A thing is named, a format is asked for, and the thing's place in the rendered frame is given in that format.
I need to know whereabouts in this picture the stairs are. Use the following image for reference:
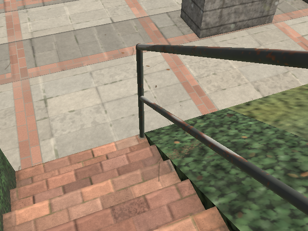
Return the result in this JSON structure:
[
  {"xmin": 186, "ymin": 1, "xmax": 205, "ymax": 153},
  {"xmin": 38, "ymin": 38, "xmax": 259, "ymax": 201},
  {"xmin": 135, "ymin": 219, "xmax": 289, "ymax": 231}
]
[{"xmin": 3, "ymin": 134, "xmax": 230, "ymax": 231}]

